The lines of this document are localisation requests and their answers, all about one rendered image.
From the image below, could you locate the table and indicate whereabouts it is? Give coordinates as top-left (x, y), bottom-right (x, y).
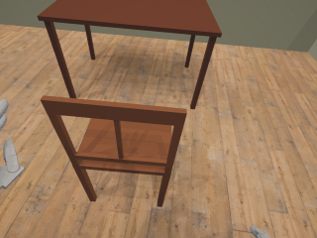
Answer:
top-left (37, 0), bottom-right (222, 109)

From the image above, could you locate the robot left hand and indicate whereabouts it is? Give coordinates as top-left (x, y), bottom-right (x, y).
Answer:
top-left (0, 99), bottom-right (24, 189)

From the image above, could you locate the chair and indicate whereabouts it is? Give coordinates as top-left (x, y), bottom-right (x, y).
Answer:
top-left (40, 95), bottom-right (187, 207)

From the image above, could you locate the robot right hand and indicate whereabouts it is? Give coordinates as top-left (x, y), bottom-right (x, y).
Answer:
top-left (250, 225), bottom-right (270, 238)

